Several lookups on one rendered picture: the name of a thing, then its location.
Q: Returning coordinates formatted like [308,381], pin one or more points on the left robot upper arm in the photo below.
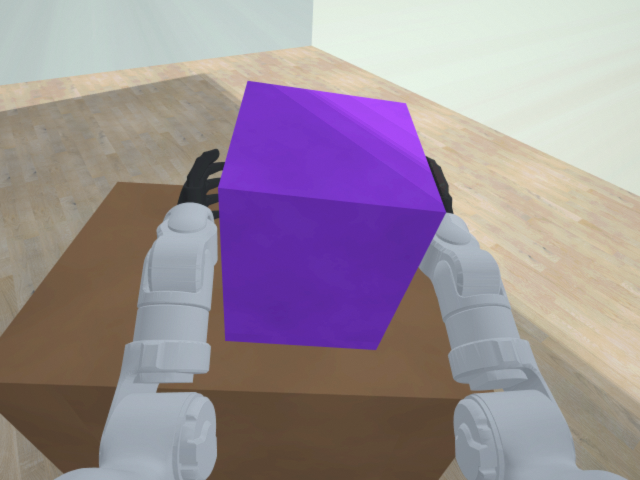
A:
[157,436]

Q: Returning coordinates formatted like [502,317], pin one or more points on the right robot upper arm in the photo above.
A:
[516,435]

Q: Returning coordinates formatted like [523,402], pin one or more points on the pedestal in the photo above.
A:
[283,412]

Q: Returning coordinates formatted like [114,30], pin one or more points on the carton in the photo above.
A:
[327,206]

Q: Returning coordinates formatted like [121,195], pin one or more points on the right robot forearm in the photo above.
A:
[486,350]

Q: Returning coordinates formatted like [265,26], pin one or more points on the robot left hand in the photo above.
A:
[197,185]

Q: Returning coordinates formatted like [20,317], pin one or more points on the robot right hand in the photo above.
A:
[441,184]

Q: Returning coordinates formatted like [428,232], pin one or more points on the left robot forearm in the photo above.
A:
[169,343]

